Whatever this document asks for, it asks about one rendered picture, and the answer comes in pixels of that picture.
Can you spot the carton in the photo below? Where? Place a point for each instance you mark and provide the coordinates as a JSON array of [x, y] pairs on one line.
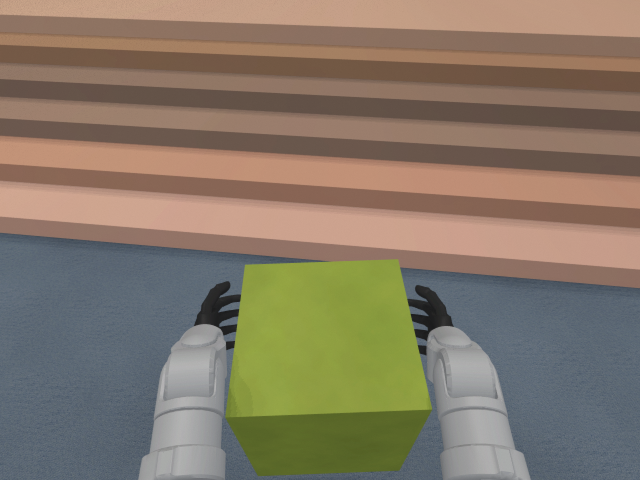
[[326, 374]]

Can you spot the robot right forearm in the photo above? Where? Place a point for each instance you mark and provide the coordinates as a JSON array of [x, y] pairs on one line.
[[477, 439]]

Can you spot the robot left hand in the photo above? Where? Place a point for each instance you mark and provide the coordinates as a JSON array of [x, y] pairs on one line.
[[210, 314]]

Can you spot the robot left forearm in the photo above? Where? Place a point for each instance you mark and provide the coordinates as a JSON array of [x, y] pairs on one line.
[[187, 430]]

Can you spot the robot right hand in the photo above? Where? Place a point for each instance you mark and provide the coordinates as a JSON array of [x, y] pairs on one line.
[[434, 308]]

